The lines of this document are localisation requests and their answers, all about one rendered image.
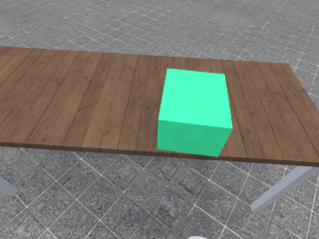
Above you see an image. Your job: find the carton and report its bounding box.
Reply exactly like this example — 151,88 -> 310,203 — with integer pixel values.
157,68 -> 233,157

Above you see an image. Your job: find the table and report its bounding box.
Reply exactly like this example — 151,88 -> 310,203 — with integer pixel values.
0,46 -> 319,212

